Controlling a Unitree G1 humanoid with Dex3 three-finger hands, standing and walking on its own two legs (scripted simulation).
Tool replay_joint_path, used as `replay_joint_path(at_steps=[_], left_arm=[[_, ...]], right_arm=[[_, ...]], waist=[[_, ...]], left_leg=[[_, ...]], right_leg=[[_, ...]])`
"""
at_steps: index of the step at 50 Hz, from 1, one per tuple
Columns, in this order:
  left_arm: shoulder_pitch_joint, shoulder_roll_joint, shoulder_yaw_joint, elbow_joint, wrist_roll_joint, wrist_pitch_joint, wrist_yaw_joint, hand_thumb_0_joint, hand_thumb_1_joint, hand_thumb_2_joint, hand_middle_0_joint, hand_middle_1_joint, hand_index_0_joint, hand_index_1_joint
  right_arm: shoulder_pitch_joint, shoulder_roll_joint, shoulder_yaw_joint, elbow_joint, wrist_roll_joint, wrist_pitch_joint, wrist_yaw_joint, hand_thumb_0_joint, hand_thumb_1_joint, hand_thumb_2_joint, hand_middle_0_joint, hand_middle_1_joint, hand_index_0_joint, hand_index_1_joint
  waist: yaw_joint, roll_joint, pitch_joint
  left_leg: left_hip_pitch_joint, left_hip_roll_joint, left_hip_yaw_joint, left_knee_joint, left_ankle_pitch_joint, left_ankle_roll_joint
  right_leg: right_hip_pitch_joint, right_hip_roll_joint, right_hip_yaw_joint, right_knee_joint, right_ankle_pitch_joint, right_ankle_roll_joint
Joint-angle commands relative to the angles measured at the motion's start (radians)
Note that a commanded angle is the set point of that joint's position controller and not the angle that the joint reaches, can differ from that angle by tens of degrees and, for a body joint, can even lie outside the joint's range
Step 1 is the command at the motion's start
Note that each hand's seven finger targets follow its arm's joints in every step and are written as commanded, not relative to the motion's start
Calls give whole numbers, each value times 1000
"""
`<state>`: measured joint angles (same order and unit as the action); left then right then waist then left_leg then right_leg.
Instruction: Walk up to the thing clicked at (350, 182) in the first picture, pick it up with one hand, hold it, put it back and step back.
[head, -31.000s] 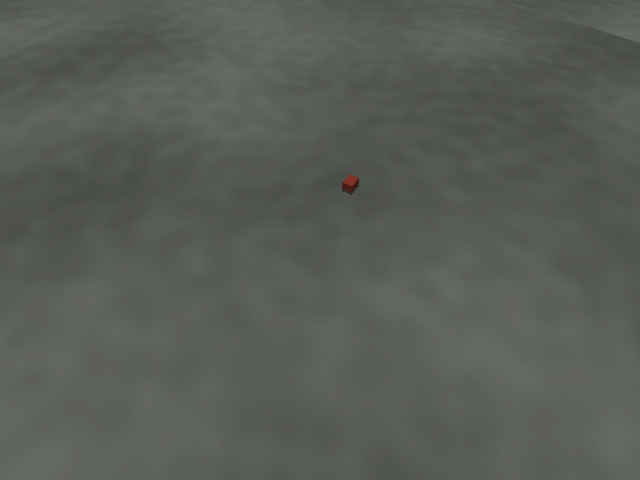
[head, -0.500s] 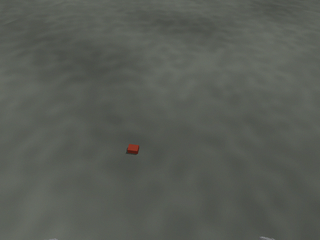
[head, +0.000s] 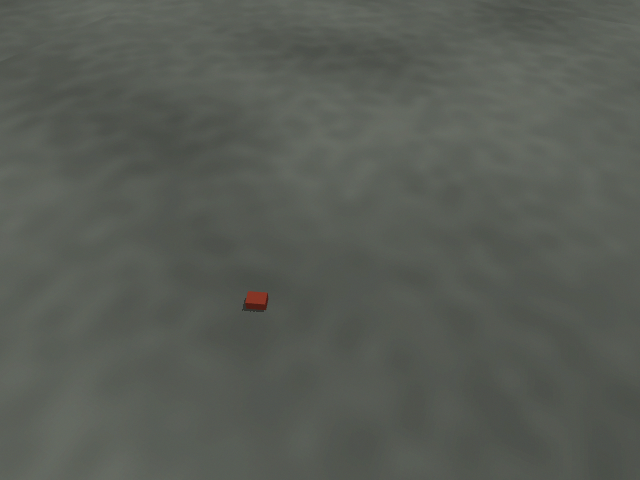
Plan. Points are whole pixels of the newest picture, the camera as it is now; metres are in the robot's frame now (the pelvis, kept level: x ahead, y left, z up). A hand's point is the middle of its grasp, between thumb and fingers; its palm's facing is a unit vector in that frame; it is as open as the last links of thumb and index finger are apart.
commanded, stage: stand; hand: left
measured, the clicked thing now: (257, 300) +0.85 +0.25 -0.76
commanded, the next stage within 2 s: walk up in 0.50 s
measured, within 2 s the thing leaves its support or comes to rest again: neither
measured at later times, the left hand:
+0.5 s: hand out of the picture +0.07 +0.25 -0.16, palm faces -0.03 -0.94 -0.34, open 7.4 cm
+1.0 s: hand (81, 479) +0.16 +0.34 -0.16, palm faces -0.06 -0.93 -0.35, open 7.4 cm
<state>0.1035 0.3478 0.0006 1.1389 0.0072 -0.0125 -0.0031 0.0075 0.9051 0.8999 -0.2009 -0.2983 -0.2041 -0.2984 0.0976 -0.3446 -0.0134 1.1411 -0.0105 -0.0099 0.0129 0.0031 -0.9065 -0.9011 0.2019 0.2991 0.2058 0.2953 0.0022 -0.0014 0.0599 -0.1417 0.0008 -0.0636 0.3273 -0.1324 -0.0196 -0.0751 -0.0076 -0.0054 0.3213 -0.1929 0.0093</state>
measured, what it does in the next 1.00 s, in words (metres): walks ahead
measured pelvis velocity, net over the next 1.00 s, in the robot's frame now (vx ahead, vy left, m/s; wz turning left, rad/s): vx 0.13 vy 0.06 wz -0.02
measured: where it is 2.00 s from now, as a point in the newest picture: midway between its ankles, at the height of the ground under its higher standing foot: (306, 427)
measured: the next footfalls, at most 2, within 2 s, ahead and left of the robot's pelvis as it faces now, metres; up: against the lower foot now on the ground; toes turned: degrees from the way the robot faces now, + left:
right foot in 1.20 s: +0.34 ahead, -0.09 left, +0.00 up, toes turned -5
left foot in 1.56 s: +0.45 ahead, +0.18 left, +0.00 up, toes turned -2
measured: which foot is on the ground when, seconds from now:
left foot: down 0.00-1.00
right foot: down 0.00-0.80, up 0.82-1.00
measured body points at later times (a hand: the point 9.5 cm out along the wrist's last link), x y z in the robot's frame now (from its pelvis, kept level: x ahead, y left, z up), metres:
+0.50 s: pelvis +0.00 +0.00 +0.00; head +0.02 +0.00 +0.45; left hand +0.07 +0.30 -0.13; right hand +0.06 -0.30 -0.14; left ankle +0.03 +0.13 -0.75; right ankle -0.01 -0.12 -0.75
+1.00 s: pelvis +0.13 +0.06 -0.01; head +0.14 +0.08 +0.44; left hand +0.17 +0.39 -0.14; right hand +0.17 -0.26 -0.11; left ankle +0.14 +0.17 -0.75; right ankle +0.15 -0.08 -0.69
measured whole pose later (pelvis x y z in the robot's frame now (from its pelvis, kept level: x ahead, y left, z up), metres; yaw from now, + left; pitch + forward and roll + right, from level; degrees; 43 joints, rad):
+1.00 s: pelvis +0.13 +0.06 -0.01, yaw -1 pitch -3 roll +0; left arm 0.31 0.45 0.05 0.96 0.01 -0.02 -0.05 0.01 0.91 0.90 -0.20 -0.30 -0.20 -0.30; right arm 0.29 -0.37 -0.07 0.91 -0.03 -0.07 0.05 0.00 -0.90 -0.90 0.20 0.30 0.21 0.30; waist -0.01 -0.05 0.09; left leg -0.17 0.02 0.08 0.47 -0.25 0.03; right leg -0.42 -0.03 0.04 0.95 -0.36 -0.02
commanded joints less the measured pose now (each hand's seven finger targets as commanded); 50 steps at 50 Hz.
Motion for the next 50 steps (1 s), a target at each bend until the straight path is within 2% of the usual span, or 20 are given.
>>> replay_joint_path(at_steps=[1,14,24,25,26,27,28,29,30,32,36,38,39,40,41,42,44,46,48,50], left_arm=[[-40,218,41,-60,1,-26,7,0,900,900,-200,-300,-200,-300],[-18,232,39,-64,-1,-21,6,0,900,900,-200,-300,-200,-300],[-13,228,35,-68,-4,-22,7,0,900,900,-200,-300,-200,-300],[76,290,93,-103,9,-34,-10,0,900,900,-200,-300,-200,-300],[132,305,103,-87,19,-36,-15,0,900,900,-200,-300,-200,-300],[159,331,122,-89,24,-38,-15,0,900,900,-200,-300,-200,-300],[178,359,139,-111,27,-45,-12,0,900,900,-200,-300,-200,-300],[168,360,144,-136,31,-56,-10,0,900,900,-200,-300,-200,-300],[144,338,142,-148,26,-60,-9,0,900,900,-200,-300,-200,-300],[117,320,135,-177,23,-64,-14,0,900,900,-200,-300,-200,-300],[65,322,125,-249,23,-59,-33,0,900,900,-200,-300,-200,-300],[63,284,113,-273,22,-50,-36,0,900,900,-200,-300,-200,-300],[127,228,95,-276,22,-46,-36,0,900,900,-200,-300,-200,-300],[161,163,78,-291,5,-46,-32,0,900,900,-200,-300,-200,-300],[148,276,102,-273,10,-41,-15,0,900,900,-200,-300,-200,-300],[165,307,95,-266,3,-41,-13,0,900,900,-200,-300,-200,-300],[242,306,99,-233,-7,-41,-21,0,900,900,-200,-300,-200,-300],[271,295,102,-219,-3,-39,-35,0,900,900,-200,-300,-200,-300],[244,275,99,-248,4,-38,-46,0,900,900,-200,-300,-200,-300],[211,269,100,-272,11,-36,-56,0,900,900,-200,-300,-200,-300]], right_arm=[[-53,-211,-33,-63,2,-24,-13,0,-900,-900,200,300,200,300],[-5,-214,-23,-52,1,-19,-14,0,-900,-900,200,300,200,300],[-7,-212,-15,-56,5,-24,-18,0,-900,-900,200,300,200,300],[52,-281,-70,-108,-10,-32,7,0,-900,-900,200,300,200,300],[29,-283,-77,-122,-21,-28,17,0,-900,-900,200,300,200,300],[-36,-264,-80,-154,-27,-21,22,0,-900,-900,200,300,200,300],[-89,-239,-79,-194,-31,-19,25,0,-900,-900,200,300,200,300],[-77,-237,-83,-199,-35,-26,25,0,-900,-900,200,300,200,300],[-47,-252,-93,-195,-33,-32,29,0,-900,-900,200,300,200,300],[6,-240,-99,-205,-30,-37,45,0,-900,-900,200,300,200,300],[65,-223,-118,-223,-31,-44,61,0,-900,-900,200,300,200,300],[229,-253,-144,-182,-34,-50,47,0,-900,-900,200,300,200,300],[341,-310,-167,-159,-38,-56,35,0,-900,-900,200,300,200,300],[392,-407,-181,-179,-50,-66,28,0,-900,-900,200,300,200,300],[294,-435,-184,-224,-17,-66,32,0,-900,-900,200,300,200,300],[219,-394,-167,-254,-10,-64,28,0,-900,-900,200,300,200,300],[143,-330,-138,-300,-9,-69,19,0,-900,-900,200,300,200,300],[159,-313,-128,-302,-7,-76,19,0,-900,-900,200,300,200,300],[189,-310,-127,-314,-10,-78,19,0,-900,-900,200,300,200,300],[190,-320,-129,-330,-10,-81,21,0,-900,-900,200,300,200,300]], waist=[[-3,8,-54],[-7,6,-41],[-5,4,-73],[11,10,-180],[45,-5,-112],[77,-74,-1],[105,-152,98],[98,-111,146],[70,-64,141],[35,-90,66],[-10,-162,57],[-97,-53,-16],[-137,148,-94],[-143,386,-89],[-113,218,-61],[-63,107,4],[-11,123,41],[-12,157,42],[-22,154,38],[-23,160,53]], left_leg=[[-3,101,-83,-57,7,30],[-24,104,-86,-64,-44,32],[12,112,-76,-37,113,33],[-4,56,-55,57,-344,99],[-179,42,-46,107,-518,101],[-402,7,13,219,-488,74],[-542,14,49,420,-354,56],[-590,63,-3,461,-286,46],[-570,93,-20,480,-264,47],[-459,91,14,429,-259,34],[-136,63,86,242,-141,22],[167,19,124,172,-77,29],[319,60,46,111,-220,58],[293,339,-487,-124,-552,150],[135,421,-634,-189,-687,251],[82,405,-517,-166,-618,259],[16,316,-308,-130,-461,212],[-39,272,-175,-136,-291,207],[-5,266,-115,-124,-187,231],[-25,269,-82,-129,-205,246]], right_leg=[[-37,-118,106,-85,-20,-31],[-59,-111,110,-75,-58,-34],[-30,-115,103,-49,81,-34],[56,-65,95,-8,-326,-74],[81,-110,178,-29,-510,-108],[127,-188,295,-110,-637,-153],[120,-331,445,-220,-650,-218],[123,-385,477,-226,-501,-263],[111,-366,439,-212,-395,-270],[86,-273,290,-193,-329,-224],[-161,-201,129,-81,-184,-181],[-324,-143,59,163,-107,-141],[-413,-67,3,442,-133,-113],[-604,106,15,731,-394,-68],[-537,38,164,813,-399,-82],[-564,-5,171,858,-312,-79],[-516,-55,145,774,-209,-64],[-442,-51,103,696,-163,-38],[-442,-61,69,582,-151,-15],[-426,-83,36,502,-118,-10]])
